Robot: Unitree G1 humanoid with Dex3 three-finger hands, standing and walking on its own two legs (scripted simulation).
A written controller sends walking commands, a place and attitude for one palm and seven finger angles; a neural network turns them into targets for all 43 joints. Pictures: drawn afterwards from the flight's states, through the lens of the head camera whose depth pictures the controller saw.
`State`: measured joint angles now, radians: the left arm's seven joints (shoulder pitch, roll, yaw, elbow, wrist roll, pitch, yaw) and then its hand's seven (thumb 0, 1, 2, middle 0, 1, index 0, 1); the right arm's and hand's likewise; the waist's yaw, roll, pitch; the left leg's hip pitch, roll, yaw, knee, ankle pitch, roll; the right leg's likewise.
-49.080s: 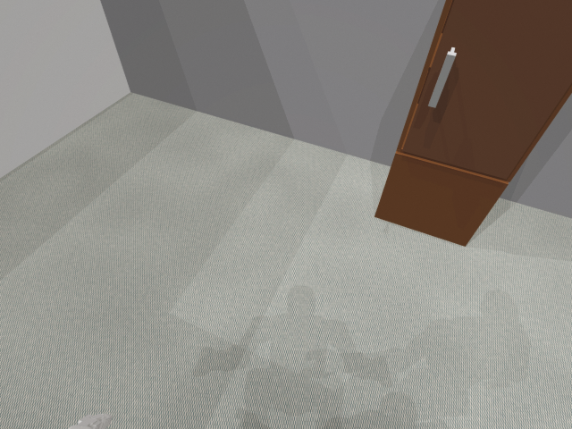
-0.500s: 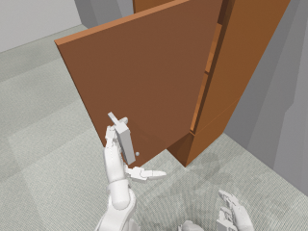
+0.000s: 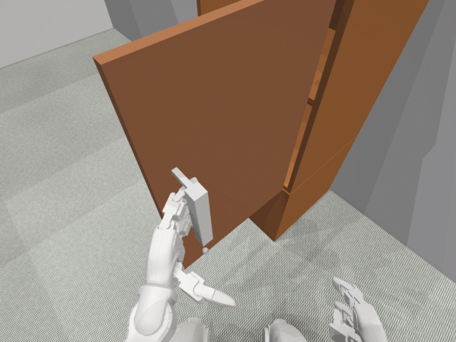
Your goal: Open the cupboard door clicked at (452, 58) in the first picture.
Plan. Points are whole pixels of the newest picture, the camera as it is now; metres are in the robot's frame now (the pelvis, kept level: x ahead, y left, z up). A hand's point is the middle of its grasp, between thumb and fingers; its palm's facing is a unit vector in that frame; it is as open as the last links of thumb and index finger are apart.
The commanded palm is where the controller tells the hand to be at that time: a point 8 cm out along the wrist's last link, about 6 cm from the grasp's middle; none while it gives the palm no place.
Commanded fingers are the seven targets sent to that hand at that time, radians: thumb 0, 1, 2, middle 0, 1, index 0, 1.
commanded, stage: slide the hand sideways off the handle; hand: left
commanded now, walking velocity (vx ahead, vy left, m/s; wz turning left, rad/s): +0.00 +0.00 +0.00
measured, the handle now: (192, 208) +0.33 +0.08 +0.05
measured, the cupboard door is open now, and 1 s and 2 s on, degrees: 89 89 89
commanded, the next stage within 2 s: draw the hand back to the body in 0.80 s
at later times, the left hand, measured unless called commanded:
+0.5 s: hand (175, 275) +0.22 +0.09 +0.06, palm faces -0.03 -1.00 -0.01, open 16.3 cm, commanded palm +0.19 +0.15 +0.06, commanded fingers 0.00 -0.50 0.30 -0.15 -0.30 -0.15 -0.30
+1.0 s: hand (153, 289) +0.20 +0.12 +0.06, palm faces -0.03 -1.00 -0.04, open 16.3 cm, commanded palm +0.17 +0.18 +0.08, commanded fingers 0.00 -0.50 0.30 -0.15 -0.30 -0.15 -0.30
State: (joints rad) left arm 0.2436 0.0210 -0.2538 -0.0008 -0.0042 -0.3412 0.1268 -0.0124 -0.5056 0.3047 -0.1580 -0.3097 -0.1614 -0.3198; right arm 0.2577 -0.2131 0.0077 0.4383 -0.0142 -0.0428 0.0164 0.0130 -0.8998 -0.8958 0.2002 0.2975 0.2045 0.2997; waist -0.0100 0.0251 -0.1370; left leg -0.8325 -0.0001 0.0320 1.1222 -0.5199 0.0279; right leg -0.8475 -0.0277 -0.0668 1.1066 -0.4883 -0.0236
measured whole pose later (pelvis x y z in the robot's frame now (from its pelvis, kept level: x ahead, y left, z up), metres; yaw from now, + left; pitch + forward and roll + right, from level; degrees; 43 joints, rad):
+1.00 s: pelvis +0.01 -0.02 -0.02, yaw +0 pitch +15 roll -1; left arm 0.59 0.18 -0.04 -0.28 -0.16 -0.36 -0.12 -0.01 -0.50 0.30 -0.15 -0.30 -0.15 -0.30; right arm 0.25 -0.21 0.00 0.40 0.02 -0.07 -0.05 0.01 -0.90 -0.90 0.20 0.30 0.21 0.30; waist 0.02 0.04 -0.16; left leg -0.90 0.02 -0.01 1.22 -0.57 0.00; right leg -0.90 -0.01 -0.11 1.18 -0.54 -0.05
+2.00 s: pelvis +0.04 +0.02 +0.08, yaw -1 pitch -2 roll -1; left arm 0.53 0.34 0.27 -0.45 -0.05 -0.04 0.13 0.00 0.42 0.70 -0.19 -0.30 -0.19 -0.30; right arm 0.24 -0.21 0.04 0.57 0.01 -0.13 -0.08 0.01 -0.90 -0.90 0.20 0.30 0.21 0.30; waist 0.06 0.06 -0.03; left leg -0.19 -0.02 0.05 0.55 -0.33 0.05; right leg -0.19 -0.01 -0.05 0.51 -0.28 0.01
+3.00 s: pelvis +0.00 +0.01 +0.08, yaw -3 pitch +0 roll -1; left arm 0.56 0.43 0.40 -0.49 -0.04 -0.14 0.14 0.01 0.88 0.90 -0.21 -0.30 -0.22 -0.30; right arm 0.17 -0.24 -0.03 0.54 0.02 0.00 -0.09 0.01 -0.90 -0.90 0.20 0.30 0.21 0.30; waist -0.01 0.01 0.04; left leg -0.25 0.01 0.08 0.49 -0.25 0.03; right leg -0.28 0.01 -0.01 0.45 -0.18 0.00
